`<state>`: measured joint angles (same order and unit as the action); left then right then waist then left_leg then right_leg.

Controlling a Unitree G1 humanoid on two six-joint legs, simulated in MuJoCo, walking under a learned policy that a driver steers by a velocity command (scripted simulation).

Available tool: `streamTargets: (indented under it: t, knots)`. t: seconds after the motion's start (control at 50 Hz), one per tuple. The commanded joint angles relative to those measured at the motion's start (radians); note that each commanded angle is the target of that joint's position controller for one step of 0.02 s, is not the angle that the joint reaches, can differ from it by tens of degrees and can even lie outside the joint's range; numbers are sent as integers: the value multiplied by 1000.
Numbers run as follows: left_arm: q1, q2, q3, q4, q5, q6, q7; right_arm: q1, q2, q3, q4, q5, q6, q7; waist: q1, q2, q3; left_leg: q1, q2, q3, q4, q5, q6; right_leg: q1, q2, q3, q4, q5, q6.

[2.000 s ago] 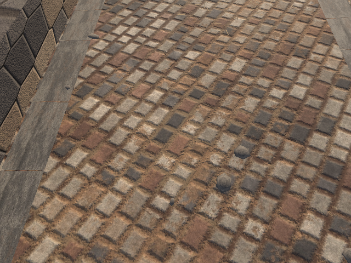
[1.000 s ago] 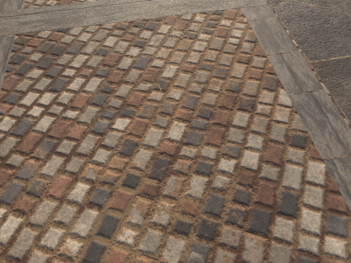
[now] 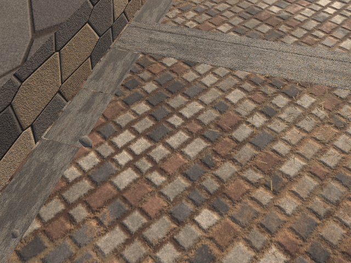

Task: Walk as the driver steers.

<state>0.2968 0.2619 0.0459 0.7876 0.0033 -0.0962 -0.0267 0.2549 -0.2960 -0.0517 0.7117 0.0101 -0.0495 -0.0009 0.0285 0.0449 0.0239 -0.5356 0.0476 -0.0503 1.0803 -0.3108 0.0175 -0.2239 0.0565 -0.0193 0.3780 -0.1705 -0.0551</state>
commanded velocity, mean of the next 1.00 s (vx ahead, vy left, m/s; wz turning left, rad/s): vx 0.50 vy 0.00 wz -0.43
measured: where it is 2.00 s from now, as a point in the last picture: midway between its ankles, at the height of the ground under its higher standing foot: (259, 145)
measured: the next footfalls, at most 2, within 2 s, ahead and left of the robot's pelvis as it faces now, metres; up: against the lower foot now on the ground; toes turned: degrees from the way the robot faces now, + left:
left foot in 0.28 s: +0.32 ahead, +0.14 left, +0.00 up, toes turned -8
right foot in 0.78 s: +0.52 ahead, -0.19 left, +0.00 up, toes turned -26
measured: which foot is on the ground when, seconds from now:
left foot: up 0.00-0.26, down 0.28-0.78, up 0.80-1.00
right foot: down 0.00-0.28, up 0.30-0.76, down 0.78-1.00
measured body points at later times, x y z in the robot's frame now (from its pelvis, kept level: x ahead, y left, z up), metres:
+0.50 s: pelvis +0.26 +0.04 +0.00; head +0.29 +0.04 +0.45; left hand +0.43 +0.30 -0.11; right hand +0.31 -0.25 -0.10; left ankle +0.28 +0.15 -0.74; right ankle +0.25 -0.11 -0.66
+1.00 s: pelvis +0.49 -0.11 +0.00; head +0.52 -0.14 +0.45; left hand +0.72 +0.09 -0.10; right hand +0.50 -0.43 -0.11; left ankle +0.61 +0.04 -0.66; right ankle +0.48 -0.17 -0.74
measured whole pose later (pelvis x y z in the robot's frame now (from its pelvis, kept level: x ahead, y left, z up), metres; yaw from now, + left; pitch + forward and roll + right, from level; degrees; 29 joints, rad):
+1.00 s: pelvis +0.49 -0.11 +0.00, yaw -30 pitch +1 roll +1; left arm 0.29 0.28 0.06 0.68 0.00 -0.05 -0.02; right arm 0.14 -0.31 -0.06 0.75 0.00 -0.10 0.00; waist 0.03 0.03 0.06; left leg -0.58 0.10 -0.05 1.06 -0.27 -0.02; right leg -0.25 0.10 0.03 0.40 -0.16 -0.10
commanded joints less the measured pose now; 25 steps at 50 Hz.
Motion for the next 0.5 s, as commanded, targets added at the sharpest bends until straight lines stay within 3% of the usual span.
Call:
streamTargets:
  t: [0.02,0.1,0.18,0.24,0.26,0.28,0.3,0.32,0.34,0.36,0.38,0.4,0.44,0.5]
  knots:
    - [-20,151,33,-50,-12,-16,8,-44,-47,-10,-87,-14,-18,-3,-12,-124,-5,-129,59,-13,-138,86,-25,79,-262,275,-230,137,-189]
    - [32,182,43,-23,-25,3,21,-175,-20,3,-111,-11,-37,8,27,-111,9,-45,17,6,-422,297,-52,61,-216,195,-221,190,-160]
    - [109,187,45,9,-34,24,29,-277,-37,-2,-135,3,-54,26,54,-120,16,27,-22,0,-550,350,-53,97,-240,238,-167,163,-143]
    - [103,205,54,12,-33,39,38,-241,-80,-20,-129,6,-67,29,5,-146,-1,136,-30,-7,-620,274,-20,131,-265,294,-87,167,-111]
    - [94,195,51,9,-31,41,40,-163,-103,-34,-105,4,-70,23,-40,-142,-39,261,-36,7,-655,263,4,110,-237,278,-10,230,-90]
    - [87,159,38,0,-22,40,37,-42,-146,-53,-81,-8,-72,14,-101,-120,-131,465,17,-26,-641,261,42,37,-178,241,160,235,-57]
    - [81,86,13,-37,6,36,38,133,-221,-72,-63,-20,-65,2,-164,29,-299,742,223,-227,-608,252,101,-140,-92,162,477,-32,-14]
    - [207,37,-1,-65,-29,22,38,152,-254,-78,-42,-24,-50,11,-94,326,-385,926,391,-634,-725,6,233,-449,-9,115,744,-441,23]
    - [162,144,25,-41,-49,24,41,116,-150,-54,-51,-14,-48,14,-116,177,-271,837,354,-616,-774,-136,210,-539,-71,171,856,-393,30]
    - [80,176,38,-56,-50,28,39,70,-104,-40,-50,-8,-48,12,-117,110,-154,725,318,-457,-787,-93,177,-564,-102,155,869,-300,30]
    - [52,161,38,-57,-42,33,40,15,-83,-31,-48,-13,-49,14,-89,50,-101,618,275,-355,-813,19,162,-525,-135,139,851,-226,40]
    - [31,148,41,-64,-32,39,37,-23,-58,-26,-40,-17,-49,16,-68,51,-54,541,242,-274,-842,99,160,-506,-157,137,812,-178,46]
    - [35,108,38,-72,-36,57,29,-58,-54,-29,-25,-23,-59,14,-35,78,-25,443,215,-160,-897,197,161,-443,-186,125,782,-127,57]
    - [-16,82,33,-107,-28,73,25,-59,-86,-43,3,-19,-71,8,-26,35,5,417,226,-55,-940,311,183,-477,-197,122,700,-53,76]
Velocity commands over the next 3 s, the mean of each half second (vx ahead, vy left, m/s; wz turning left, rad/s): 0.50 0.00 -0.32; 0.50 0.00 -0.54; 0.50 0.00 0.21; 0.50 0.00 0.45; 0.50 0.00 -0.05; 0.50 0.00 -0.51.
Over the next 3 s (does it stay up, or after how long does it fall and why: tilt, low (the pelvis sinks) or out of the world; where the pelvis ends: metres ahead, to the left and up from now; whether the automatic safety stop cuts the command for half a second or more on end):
stays up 1.56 -0.41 0.00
